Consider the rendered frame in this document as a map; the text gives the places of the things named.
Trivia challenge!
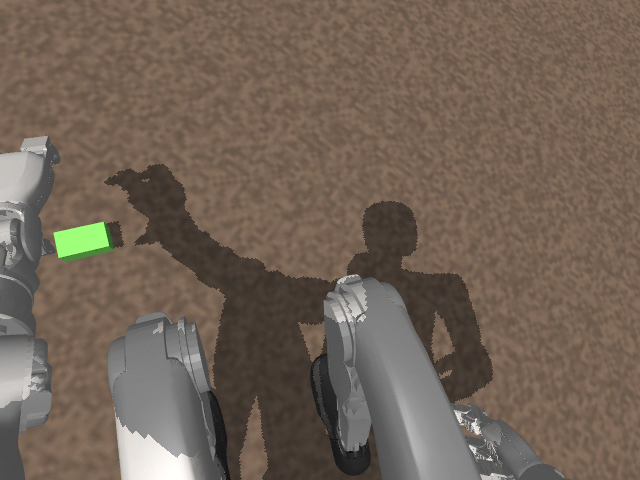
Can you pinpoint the small box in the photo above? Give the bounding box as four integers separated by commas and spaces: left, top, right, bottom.
54, 222, 114, 262

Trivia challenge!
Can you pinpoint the left robot hand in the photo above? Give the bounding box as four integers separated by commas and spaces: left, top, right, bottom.
0, 136, 60, 256

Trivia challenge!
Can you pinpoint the left robot foot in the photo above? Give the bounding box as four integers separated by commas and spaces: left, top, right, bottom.
207, 391, 231, 480

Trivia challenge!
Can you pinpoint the right robot arm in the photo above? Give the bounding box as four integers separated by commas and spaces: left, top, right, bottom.
519, 464, 570, 480

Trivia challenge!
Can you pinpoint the left robot arm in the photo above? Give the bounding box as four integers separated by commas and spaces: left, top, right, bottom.
0, 202, 52, 480

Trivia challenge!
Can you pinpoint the right robot foot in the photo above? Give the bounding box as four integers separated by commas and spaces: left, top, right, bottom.
310, 354, 371, 476

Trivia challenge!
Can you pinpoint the right robot hand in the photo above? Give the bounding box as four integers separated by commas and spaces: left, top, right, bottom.
451, 403, 543, 480

